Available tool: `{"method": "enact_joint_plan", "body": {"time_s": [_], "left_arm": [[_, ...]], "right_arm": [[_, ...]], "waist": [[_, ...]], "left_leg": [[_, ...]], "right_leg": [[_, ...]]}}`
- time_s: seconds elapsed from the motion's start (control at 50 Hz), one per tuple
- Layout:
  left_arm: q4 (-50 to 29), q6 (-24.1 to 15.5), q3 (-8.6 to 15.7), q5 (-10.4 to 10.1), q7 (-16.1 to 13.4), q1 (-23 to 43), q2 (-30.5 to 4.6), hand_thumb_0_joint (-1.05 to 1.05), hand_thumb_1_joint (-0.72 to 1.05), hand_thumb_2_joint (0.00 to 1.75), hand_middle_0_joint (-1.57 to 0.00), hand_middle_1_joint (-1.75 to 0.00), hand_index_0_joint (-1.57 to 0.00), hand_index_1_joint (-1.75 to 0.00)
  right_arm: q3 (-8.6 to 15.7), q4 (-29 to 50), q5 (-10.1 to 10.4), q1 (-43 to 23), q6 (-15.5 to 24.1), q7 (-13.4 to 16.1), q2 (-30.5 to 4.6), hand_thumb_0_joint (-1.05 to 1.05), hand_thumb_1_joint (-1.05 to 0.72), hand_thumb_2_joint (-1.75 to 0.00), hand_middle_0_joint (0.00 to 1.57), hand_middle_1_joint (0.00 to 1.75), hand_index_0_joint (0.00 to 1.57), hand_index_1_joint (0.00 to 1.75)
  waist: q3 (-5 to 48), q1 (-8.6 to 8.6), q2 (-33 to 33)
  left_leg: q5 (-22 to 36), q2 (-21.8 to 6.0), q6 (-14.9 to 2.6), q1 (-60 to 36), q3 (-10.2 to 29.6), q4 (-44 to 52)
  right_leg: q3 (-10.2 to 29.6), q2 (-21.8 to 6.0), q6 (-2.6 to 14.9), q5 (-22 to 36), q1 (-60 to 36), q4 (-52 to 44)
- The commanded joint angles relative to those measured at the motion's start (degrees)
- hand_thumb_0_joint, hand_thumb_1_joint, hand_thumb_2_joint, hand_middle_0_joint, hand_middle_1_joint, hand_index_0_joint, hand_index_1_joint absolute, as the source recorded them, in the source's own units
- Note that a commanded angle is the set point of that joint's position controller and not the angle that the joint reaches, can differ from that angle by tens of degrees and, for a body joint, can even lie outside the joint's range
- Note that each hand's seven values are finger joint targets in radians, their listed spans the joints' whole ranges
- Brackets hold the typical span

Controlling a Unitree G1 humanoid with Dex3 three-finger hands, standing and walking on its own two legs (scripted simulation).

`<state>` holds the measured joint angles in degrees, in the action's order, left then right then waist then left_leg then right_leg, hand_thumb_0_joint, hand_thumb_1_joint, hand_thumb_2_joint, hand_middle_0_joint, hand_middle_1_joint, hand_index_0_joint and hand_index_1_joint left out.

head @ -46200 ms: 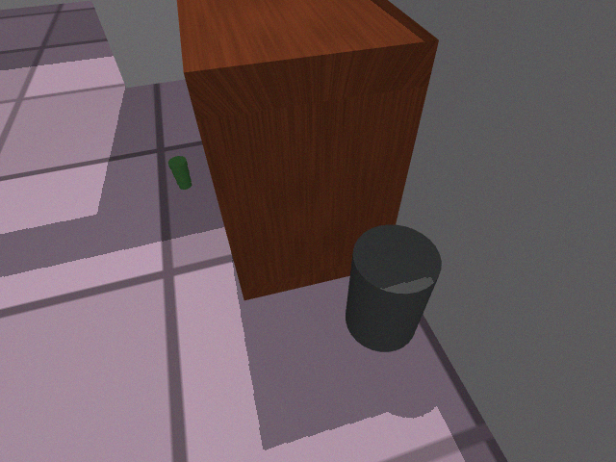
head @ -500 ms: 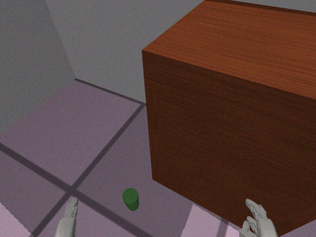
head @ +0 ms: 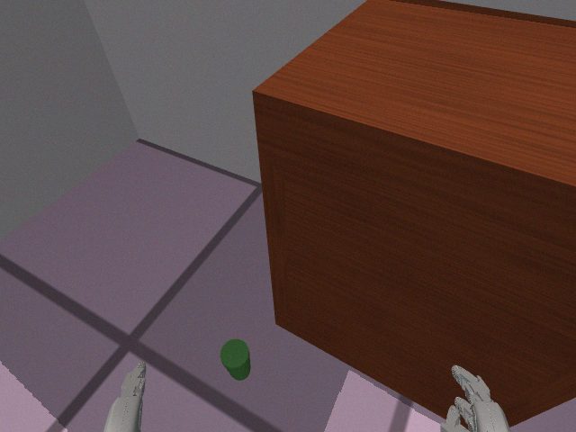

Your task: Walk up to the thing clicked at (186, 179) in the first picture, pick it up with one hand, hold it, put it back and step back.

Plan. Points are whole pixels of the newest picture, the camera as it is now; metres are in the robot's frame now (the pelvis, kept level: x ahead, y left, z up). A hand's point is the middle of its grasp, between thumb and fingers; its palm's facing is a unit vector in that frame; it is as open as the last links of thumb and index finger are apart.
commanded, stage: home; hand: left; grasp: from above
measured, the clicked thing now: (237, 362) +0.46 +0.19 -0.65
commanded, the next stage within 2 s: stand in 1.44 s
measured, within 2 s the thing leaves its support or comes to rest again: neither
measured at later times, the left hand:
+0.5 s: hand out of the picture +0.16 +0.18 -0.06, palm faces +0.10 -0.95 -0.28, open 17.4 cm
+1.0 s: hand (165, 430) +0.17 +0.19 -0.06, palm faces +0.10 -0.95 -0.28, open 17.3 cm
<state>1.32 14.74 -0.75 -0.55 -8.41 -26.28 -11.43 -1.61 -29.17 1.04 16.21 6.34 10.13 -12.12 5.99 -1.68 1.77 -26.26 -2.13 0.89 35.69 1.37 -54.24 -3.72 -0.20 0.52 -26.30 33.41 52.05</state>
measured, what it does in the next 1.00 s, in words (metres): stands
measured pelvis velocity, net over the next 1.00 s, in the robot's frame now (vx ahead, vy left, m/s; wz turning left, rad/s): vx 0.00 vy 0.01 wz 0.00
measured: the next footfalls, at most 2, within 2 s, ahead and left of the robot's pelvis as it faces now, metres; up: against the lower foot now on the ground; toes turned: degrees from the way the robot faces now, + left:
none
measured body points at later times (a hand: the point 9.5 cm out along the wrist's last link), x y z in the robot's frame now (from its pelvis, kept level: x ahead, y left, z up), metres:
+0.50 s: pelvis +0.00 +0.00 +0.00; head +0.02 +0.00 +0.45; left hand +0.15 +0.23 -0.04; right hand +0.16 -0.24 -0.07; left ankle +0.01 +0.13 -0.69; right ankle +0.00 -0.11 -0.69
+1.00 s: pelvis +0.00 +0.01 +0.00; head +0.02 +0.01 +0.45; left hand +0.16 +0.24 -0.04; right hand +0.16 -0.24 -0.07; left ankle +0.01 +0.13 -0.69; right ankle +0.00 -0.11 -0.69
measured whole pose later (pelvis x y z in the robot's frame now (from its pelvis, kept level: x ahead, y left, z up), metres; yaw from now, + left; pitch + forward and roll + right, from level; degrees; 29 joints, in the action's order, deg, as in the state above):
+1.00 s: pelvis +0.00 +0.01 +0.00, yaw +0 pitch +7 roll -2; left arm 2.3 13.7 -0.6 -0.4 -8.0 -25.7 -11.3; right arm -1.5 -30.7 0.7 15.6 7.7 10.1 -11.7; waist 5.1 -1.2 1.4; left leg -25.9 -1.8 0.4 34.4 0.9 -53.3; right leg -3.3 -0.4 0.0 -25.6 32.1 50.8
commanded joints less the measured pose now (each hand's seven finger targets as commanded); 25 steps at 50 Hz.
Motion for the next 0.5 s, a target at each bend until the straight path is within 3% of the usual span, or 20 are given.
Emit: {"method": "enact_joint_plan", "body": {"time_s": [0.0, 0.08, 0.18, 0.3, 0.48], "left_arm": [[-10.1, -2.8, 3.7, 0.6, -0.3, 0.8, -6.4, 0.00, -0.55, 0.06, -0.05, -0.06, -0.05, -0.06], [-9.6, -3.0, 3.6, 0.5, -0.1, 1.2, -6.3, 0.00, -0.55, 0.06, -0.05, -0.06, -0.05, -0.06], [-10.0, -3.1, 3.2, 0.6, -0.1, 2.4, -6.1, 0.00, -0.55, 0.06, -0.05, -0.06, -0.05, -0.06], [-10.0, -3.2, 3.4, 0.6, 0.0, 1.0, -6.2, 0.00, -0.52, 0.08, -0.05, -0.06, -0.05, -0.06], [-9.5, -3.6, 3.3, 0.6, 0.0, 1.8, -5.8, 0.00, -0.53, 0.07, -0.05, -0.06, -0.05, -0.06]], "right_arm": [[2.8, 9.2, -0.4, -3.9, 3.5, 0.6, -6.6, 0.00, -0.90, -0.90, 0.20, 0.30, 0.20, 0.30], [2.8, 9.0, -0.4, -3.9, 3.5, 0.9, -6.5, 0.00, -0.90, -0.90, 0.20, 0.30, 0.20, 0.30], [2.8, 8.7, -0.4, -4.3, 3.8, 0.8, -6.7, 0.00, -0.90, -0.90, 0.20, 0.30, 0.20, 0.30], [2.7, 8.5, -0.4, -4.1, 4.0, 0.9, -6.4, 0.00, -0.90, -0.90, 0.20, 0.30, 0.20, 0.30], [2.8, 8.2, -0.4, -4.4, 4.4, 0.9, -6.6, 0.00, -0.90, -0.90, 0.20, 0.30, 0.20, 0.30]], "waist": [[6.5, 0.25, -0.6], [6.7, -0.18, -1.7], [4.4, 0.05, -0.5], [6.0, 0.15, -1.3], [4.2, 0.35, 0.5]], "left_leg": [[12.3, 1.9, -1.46, -4.8, -1.4, 7.4], [12.3, 1.8, -1.70, -5.2, -1.5, 7.2], [7.8, 2.0, -1.66, -4.3, -1.6, 8.4], [11.7, 2.0, -1.74, -5.2, -1.9, 7.3], [7.8, 1.5, -1.33, -5.5, -1.0, 9.9]], "right_leg": [[0.8, 0.9, -0.52, 13.1, -4.0, -9.4], [1.1, 0.8, -0.74, 13.6, -4.1, -9.6], [1.2, 0.6, -0.59, 8.9, -2.8, -10.6], [1.4, 0.4, -0.87, 13.5, -4.4, -10.5], [0.4, 1.1, -0.09, 8.2, -2.7, -10.0]]}}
